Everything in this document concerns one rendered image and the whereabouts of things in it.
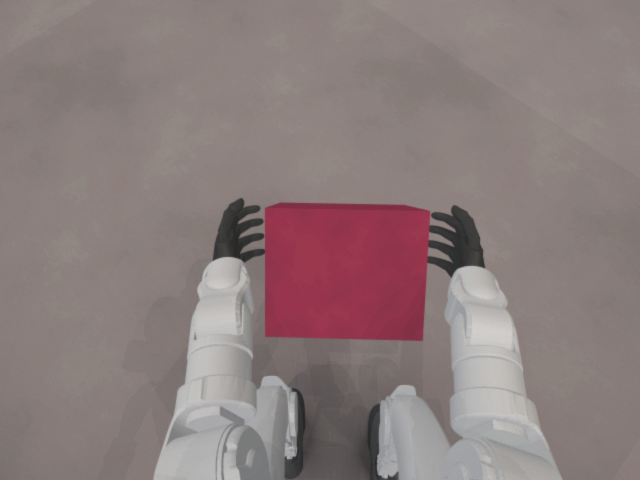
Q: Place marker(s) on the robot left hand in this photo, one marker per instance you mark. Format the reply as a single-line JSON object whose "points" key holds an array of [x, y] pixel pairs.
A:
{"points": [[228, 243]]}

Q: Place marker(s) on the left robot forearm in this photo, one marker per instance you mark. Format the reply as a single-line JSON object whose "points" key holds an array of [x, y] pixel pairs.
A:
{"points": [[218, 387]]}

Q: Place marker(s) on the robot left upper arm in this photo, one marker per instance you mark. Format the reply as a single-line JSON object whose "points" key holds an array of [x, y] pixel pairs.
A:
{"points": [[231, 452]]}

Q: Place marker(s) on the robot right hand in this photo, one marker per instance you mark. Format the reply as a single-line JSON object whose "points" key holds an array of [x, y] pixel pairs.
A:
{"points": [[467, 250]]}

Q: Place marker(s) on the right robot forearm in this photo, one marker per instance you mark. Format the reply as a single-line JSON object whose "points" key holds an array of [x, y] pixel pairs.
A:
{"points": [[489, 391]]}

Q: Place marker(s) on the robot right upper arm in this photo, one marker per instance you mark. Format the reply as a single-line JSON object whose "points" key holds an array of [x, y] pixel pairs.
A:
{"points": [[479, 458]]}

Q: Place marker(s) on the robot left thigh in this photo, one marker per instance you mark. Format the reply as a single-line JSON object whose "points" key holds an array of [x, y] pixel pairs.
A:
{"points": [[275, 421]]}

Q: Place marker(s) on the carton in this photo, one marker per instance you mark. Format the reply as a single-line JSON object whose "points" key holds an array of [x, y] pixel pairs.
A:
{"points": [[345, 271]]}

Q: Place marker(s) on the right robot shin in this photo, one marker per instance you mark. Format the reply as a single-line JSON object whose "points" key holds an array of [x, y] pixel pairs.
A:
{"points": [[387, 460]]}

